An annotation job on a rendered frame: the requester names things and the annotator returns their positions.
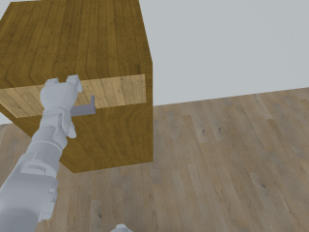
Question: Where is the handle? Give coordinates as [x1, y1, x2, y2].
[70, 95, 96, 117]

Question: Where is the left robot hand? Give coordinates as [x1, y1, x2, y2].
[40, 74, 83, 138]

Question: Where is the left robot forearm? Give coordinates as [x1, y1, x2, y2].
[0, 105, 71, 201]

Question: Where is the left robot upper arm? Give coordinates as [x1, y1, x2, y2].
[0, 172, 59, 232]

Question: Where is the drawer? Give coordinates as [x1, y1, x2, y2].
[0, 74, 147, 118]

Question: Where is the cabinet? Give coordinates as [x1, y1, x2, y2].
[0, 0, 154, 174]

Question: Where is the left robot shin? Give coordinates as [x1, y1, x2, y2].
[116, 223, 128, 229]

